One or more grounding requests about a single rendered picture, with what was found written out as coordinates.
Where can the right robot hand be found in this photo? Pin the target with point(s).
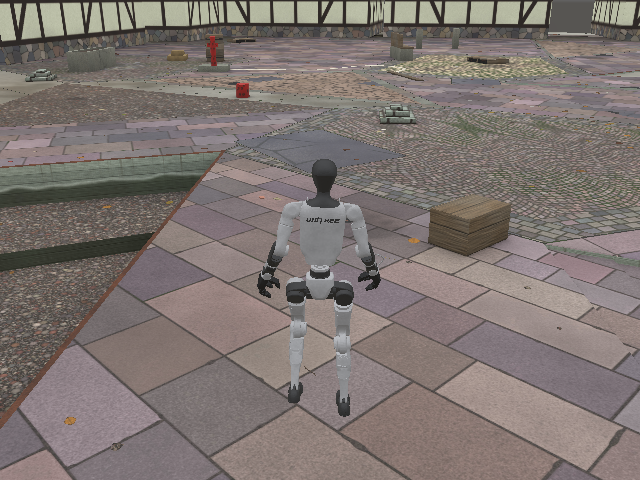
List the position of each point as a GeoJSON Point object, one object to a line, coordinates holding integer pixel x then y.
{"type": "Point", "coordinates": [365, 276]}

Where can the left robot upper arm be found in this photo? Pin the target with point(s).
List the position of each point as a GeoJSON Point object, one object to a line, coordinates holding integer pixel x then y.
{"type": "Point", "coordinates": [290, 211]}

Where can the left robot forearm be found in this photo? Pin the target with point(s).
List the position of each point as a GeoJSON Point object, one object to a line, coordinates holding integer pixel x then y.
{"type": "Point", "coordinates": [271, 264]}

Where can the right robot forearm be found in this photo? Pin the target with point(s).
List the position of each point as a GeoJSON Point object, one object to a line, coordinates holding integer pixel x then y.
{"type": "Point", "coordinates": [370, 263]}

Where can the robot right shin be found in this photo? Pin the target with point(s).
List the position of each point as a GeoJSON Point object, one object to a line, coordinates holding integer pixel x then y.
{"type": "Point", "coordinates": [343, 365]}

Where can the right robot upper arm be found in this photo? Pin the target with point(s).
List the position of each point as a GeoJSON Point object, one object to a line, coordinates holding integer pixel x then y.
{"type": "Point", "coordinates": [354, 213]}

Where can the left robot foot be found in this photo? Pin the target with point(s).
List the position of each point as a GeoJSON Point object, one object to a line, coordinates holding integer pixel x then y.
{"type": "Point", "coordinates": [294, 395]}

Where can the left robot hand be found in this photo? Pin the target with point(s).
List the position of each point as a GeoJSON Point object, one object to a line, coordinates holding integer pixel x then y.
{"type": "Point", "coordinates": [263, 283]}

